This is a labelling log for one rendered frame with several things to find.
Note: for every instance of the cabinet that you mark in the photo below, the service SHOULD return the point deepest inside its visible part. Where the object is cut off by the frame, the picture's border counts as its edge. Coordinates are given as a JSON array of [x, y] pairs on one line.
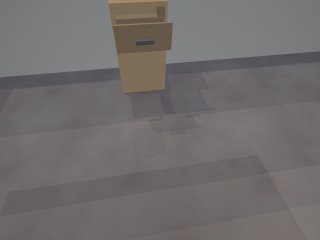
[[140, 71]]

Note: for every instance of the handle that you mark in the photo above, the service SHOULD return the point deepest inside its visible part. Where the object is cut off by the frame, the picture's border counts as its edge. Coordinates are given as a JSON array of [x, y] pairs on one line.
[[143, 42]]

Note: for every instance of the drawer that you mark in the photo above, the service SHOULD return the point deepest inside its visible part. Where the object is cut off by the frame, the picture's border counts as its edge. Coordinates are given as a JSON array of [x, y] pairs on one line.
[[126, 31]]

